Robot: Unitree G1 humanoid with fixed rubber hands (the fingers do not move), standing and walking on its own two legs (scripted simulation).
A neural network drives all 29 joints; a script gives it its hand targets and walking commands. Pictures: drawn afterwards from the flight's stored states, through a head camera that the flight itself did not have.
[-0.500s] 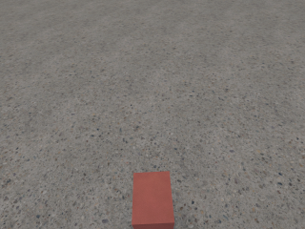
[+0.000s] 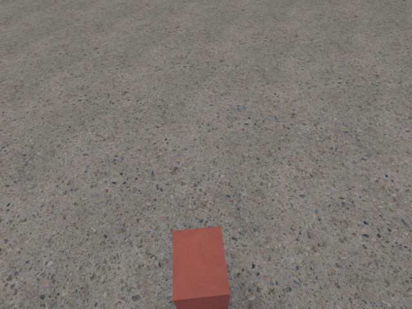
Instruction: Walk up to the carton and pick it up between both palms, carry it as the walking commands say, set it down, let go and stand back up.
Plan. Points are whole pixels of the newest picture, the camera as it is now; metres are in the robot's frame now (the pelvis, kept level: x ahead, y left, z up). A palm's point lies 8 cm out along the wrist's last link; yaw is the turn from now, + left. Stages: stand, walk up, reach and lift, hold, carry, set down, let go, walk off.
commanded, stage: walk up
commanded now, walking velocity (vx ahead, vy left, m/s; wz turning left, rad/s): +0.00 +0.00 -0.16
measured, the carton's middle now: (200, 270) +0.41 +0.06 -0.64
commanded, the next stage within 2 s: stand in 0.84 s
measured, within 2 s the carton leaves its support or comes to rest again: neither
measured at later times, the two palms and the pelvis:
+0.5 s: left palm out of the picture -0.02 +0.27 -0.12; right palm out of the picture +0.02 -0.25 -0.13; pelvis -0.01 +0.01 +0.01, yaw -1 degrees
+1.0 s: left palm out of the picture +0.00 +0.30 -0.13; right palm out of the picture -0.02 -0.15 -0.14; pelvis -0.02 +0.08 +0.01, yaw -2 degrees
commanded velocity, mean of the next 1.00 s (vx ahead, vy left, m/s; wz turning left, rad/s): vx -0.01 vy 0.04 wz -0.02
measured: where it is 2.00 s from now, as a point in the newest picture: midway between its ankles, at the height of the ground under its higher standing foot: outside the picture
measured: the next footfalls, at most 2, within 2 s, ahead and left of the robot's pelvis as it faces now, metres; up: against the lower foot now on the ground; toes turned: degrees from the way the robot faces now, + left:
left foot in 0.64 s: +0.00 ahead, +0.20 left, +0.00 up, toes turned -8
right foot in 0.92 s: +0.00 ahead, -0.04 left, +0.00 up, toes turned +3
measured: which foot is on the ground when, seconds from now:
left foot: down 0.00-0.32, up 0.34-0.62, down 0.64-1.00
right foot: down 0.00-0.64, up 0.66-0.90, down 0.92-1.00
